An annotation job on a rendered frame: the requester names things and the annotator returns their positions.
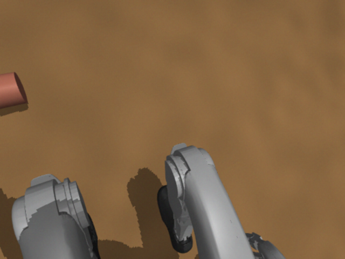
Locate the left robot foot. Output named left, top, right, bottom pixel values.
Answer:
left=88, top=214, right=101, bottom=259

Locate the right robot foot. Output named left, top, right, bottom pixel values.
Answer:
left=157, top=185, right=193, bottom=254

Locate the bottle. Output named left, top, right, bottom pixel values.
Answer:
left=0, top=72, right=27, bottom=109

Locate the right robot hand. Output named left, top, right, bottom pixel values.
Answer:
left=245, top=233, right=286, bottom=259

